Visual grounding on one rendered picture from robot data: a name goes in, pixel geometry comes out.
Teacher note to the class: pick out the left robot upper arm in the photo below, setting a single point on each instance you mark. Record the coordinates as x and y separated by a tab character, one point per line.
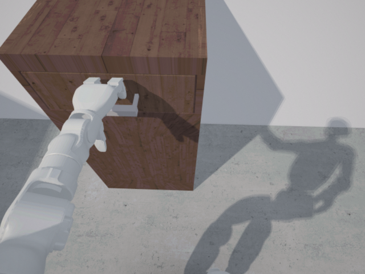
38	225

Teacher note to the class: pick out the drawer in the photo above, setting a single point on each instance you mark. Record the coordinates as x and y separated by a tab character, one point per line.
157	92

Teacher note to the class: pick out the left robot hand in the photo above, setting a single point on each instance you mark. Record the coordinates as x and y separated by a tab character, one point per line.
100	99

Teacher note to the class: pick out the handle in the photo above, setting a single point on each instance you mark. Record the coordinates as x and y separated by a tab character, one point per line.
125	110

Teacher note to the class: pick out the robot left forearm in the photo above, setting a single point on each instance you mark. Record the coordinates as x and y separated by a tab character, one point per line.
58	172

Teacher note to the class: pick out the cabinet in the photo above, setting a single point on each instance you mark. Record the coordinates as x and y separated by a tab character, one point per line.
153	150

